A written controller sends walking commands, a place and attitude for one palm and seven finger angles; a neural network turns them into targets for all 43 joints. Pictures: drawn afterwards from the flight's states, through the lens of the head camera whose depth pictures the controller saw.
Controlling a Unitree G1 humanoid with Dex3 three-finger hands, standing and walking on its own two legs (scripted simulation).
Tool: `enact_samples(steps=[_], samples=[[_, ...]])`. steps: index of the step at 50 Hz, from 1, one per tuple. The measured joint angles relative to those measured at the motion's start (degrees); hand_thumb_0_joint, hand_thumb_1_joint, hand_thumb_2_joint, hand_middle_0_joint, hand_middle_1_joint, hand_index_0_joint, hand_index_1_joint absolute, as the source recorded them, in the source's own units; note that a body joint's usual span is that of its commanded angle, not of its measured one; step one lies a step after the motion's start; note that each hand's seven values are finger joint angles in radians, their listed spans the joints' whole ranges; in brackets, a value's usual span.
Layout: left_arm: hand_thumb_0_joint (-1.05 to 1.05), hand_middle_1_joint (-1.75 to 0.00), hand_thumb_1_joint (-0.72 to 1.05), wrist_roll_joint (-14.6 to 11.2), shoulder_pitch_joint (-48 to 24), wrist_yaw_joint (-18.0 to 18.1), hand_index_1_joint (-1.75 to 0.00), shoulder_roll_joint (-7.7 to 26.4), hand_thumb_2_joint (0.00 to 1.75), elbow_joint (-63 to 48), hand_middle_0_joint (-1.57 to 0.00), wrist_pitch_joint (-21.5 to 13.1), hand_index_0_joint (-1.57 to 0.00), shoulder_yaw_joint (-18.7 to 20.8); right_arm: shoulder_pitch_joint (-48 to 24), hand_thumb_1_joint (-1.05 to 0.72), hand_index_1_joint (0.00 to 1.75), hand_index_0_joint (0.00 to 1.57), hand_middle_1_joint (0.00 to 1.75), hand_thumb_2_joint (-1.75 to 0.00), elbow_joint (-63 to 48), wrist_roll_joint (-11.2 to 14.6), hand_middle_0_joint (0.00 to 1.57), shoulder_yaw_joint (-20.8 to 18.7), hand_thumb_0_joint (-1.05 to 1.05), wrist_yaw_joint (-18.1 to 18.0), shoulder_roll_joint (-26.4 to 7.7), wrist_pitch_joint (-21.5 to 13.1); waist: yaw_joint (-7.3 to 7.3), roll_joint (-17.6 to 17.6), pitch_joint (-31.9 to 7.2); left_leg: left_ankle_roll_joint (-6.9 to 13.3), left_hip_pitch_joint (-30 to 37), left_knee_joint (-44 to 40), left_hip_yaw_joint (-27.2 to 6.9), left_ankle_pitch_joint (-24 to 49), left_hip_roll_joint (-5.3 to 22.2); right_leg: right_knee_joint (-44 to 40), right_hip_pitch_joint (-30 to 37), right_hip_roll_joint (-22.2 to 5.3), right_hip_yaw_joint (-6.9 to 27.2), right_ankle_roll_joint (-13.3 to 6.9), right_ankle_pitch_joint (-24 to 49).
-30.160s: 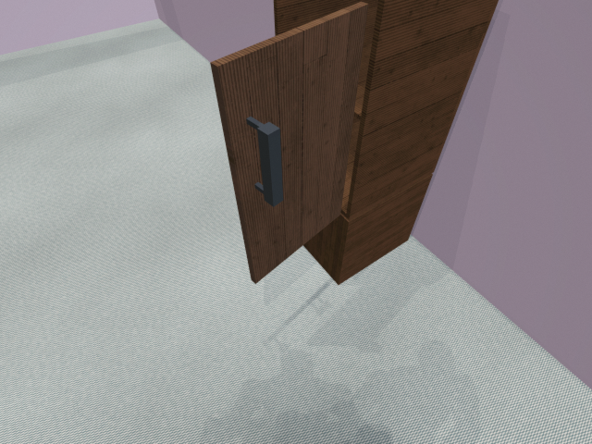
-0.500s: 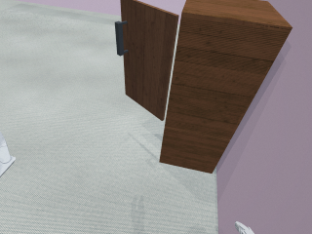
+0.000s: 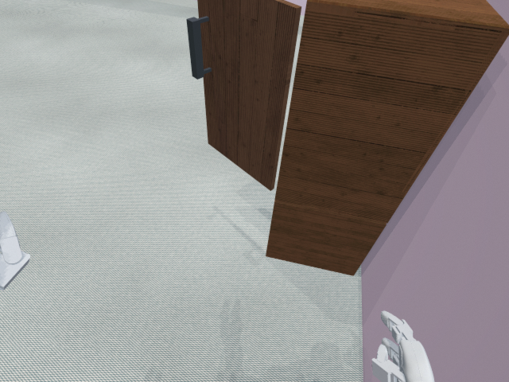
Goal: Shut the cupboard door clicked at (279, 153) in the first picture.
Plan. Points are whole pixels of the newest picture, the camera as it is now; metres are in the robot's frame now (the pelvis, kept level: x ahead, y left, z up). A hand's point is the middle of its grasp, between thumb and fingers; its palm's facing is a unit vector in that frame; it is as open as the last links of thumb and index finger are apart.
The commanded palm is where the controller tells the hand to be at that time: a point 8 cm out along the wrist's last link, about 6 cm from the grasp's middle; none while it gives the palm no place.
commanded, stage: stop stepping back and stand still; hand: left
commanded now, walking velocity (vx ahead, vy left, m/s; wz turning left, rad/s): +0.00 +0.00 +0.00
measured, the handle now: (201, 47) +0.98 +0.21 +0.06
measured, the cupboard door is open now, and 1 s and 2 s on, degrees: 57 57 57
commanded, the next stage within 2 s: let the arm hang, fingers relaxed in 0.18 s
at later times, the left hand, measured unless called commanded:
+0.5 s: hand out of the picture +0.12 +0.21 -0.12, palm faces -0.01 -0.96 -0.28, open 7.4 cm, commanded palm none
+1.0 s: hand out of the picture -0.07 +0.20 -0.17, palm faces +0.03 -0.98 -0.21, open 7.3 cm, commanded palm none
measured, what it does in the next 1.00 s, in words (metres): stands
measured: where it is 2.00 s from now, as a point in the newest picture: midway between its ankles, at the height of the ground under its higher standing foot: outside the picture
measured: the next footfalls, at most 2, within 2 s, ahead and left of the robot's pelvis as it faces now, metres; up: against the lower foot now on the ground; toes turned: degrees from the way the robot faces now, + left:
none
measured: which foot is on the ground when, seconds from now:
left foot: down 0.00-1.00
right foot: down 0.00-1.00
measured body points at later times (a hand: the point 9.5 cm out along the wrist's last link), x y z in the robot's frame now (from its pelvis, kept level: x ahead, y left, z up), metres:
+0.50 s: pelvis -0.01 +0.02 -0.01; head -0.01 +0.00 +0.44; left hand +0.12 +0.26 -0.10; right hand +0.11 -0.24 -0.13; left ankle +0.04 +0.12 -0.73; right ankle -0.03 -0.10 -0.73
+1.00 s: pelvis -0.02 +0.02 +0.01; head -0.01 +0.02 +0.46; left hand -0.07 +0.25 -0.15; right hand -0.04 -0.19 -0.16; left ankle +0.04 +0.12 -0.73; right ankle -0.03 -0.10 -0.73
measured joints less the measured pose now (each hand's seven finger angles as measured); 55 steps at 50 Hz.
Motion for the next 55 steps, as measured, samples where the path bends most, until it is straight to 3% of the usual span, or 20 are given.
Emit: enact_samples(steps=[14,16,18,21,24,27,30,35,44,55], samples=[[0.01,-0.30,0.89,-1.07,2.94,-0.33,-0.30,-0.80,0.90,0.84,-0.22,2.20,-0.21,-1.84,2.12,-0.90,0.30,0.20,0.30,-0.90,0.65,0.21,0.21,1.59,0.01,0.01,1.11,2.88,-0.04,1.59,-1.96,0.18,-0.01,-0.26,0.25,-0.39,0.04,-1.56,0.50,0.07,0.28,0.36,0.40],[0.01,-0.30,0.89,0.51,-1.69,-2.63,-0.30,-0.64,0.90,8.69,-0.21,2.50,-0.21,-5.75,2.03,-0.90,0.30,0.20,0.30,-0.90,3.33,0.43,0.21,1.00,0.01,2.36,-0.81,1.34,0.70,3.03,-2.44,0.47,-1.61,1.29,-0.31,-0.58,-0.30,-0.10,-0.75,-0.32,-0.34,0.59,0.05],[0.00,-0.30,0.90,1.63,-7.60,-5.64,-0.30,-2.18,0.90,21.91,-0.21,6.64,-0.20,-11.52,0.78,-0.90,0.30,0.20,0.30,-0.90,6.49,-0.07,0.21,0.65,0.01,4.06,-3.42,2.56,1.37,5.01,-3.17,1.04,-3.17,2.96,-0.39,-1.00,-0.89,2.34,-2.53,-1.04,-0.49,0.96,-0.86],[0.00,-0.30,0.90,2.48,-13.27,-8.20,-0.30,-6.26,0.90,43.15,-0.20,12.59,-0.20,-18.57,-1.18,-0.90,0.30,0.20,0.30,-0.90,10.04,-0.91,0.21,0.59,0.01,4.78,-5.22,5.33,0.61,6.50,-3.05,1.72,-4.00,4.09,-0.10,-1.16,-1.70,4.95,-4.00,-2.01,-0.28,1.46,-1.81],[0.00,-0.30,0.91,2.87,-14.61,-9.23,-0.30,-10.41,0.90,59.55,-0.20,15.44,-0.19,-23.66,-1.23,-0.90,0.30,0.20,0.30,-0.90,12.24,-1.52,0.20,0.83,0.01,4.92,-4.25,7.02,-0.77,4.88,-1.60,1.80,-3.20,3.27,0.35,-0.51,-2.24,5.63,-3.97,-2.58,0.11,1.41,-1.95],[0.01,-0.30,0.91,2.76,-13.84,-9.68,-0.30,-14.38,0.90,71.25,-0.20,16.15,-0.19,-26.80,0.29,-0.91,0.30,0.20,0.30,-0.90,15.06,-1.87,0.20,1.32,0.01,4.95,-2.38,7.80,-1.41,2.08,0.35,1.61,-1.78,1.48,0.38,0.48,-2.29,4.34,-2.81,-2.53,0.13,1.36,-1.18],[-0.03,-0.30,1.00,2.07,-13.67,-7.98,-0.30,-14.61,0.90,77.40,-0.21,14.54,-0.20,-24.18,2.95,-0.91,0.29,0.20,0.30,-0.90,19.02,-1.93,0.20,1.43,0.01,4.64,-0.22,8.21,-0.51,0.06,1.72,1.29,-1.06,-0.47,-0.65,1.82,-1.91,1.24,-1.25,-1.86,-0.92,0.99,0.48],[-0.03,-0.30,1.00,2.50,-11.92,-8.60,-0.30,-12.82,0.90,85.14,-0.21,13.80,-0.20,-24.16,6.10,-0.91,0.29,0.20,0.30,-0.90,24.63,-1.86,0.20,0.69,0.01,4.03,1.68,9.02,0.47,0.25,2.41,1.16,0.08,-3.13,-1.30,3.33,-1.57,-3.31,0.86,-1.18,-1.55,0.78,2.92],[0.00,-0.30,0.93,2.48,-8.87,-8.45,-0.30,-13.89,0.90,93.34,-0.20,13.22,-0.20,-24.66,7.69,-0.91,0.29,0.20,0.30,-0.90,28.94,-1.28,0.20,-0.11,0.01,3.29,3.06,8.18,0.44,2.36,2.37,1.77,2.41,-6.09,-0.10,4.50,-2.09,-5.70,2.52,-1.65,-0.43,1.42,4.27],[0.00,-0.30,0.91,2.71,-10.26,-8.08,-0.30,-17.11,0.90,93.99,-0.20,12.36,-0.20,-24.98,6.29,-0.91,0.29,0.20,0.30,-0.90,30.08,-1.38,0.20,-0.33,0.01,3.01,4.52,7.61,0.41,2.67,0.57,2.05,3.50,-7.44,0.83,4.99,-2.65,-5.12,2.45,-2.26,0.44,1.75,4.00]])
